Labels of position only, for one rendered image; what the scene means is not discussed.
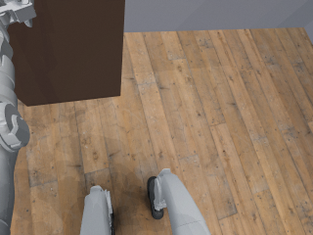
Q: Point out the right robot thigh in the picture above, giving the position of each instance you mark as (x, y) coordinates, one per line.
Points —
(184, 214)

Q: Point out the robot left upper arm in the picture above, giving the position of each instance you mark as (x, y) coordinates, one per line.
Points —
(14, 134)

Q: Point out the robot right shin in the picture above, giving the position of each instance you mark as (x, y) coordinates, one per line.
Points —
(157, 203)

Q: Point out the robot left forearm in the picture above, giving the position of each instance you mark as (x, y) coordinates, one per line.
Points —
(7, 69)

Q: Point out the left robot hand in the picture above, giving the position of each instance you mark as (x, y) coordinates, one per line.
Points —
(12, 11)

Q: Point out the cabinet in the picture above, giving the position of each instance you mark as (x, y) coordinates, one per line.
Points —
(72, 52)

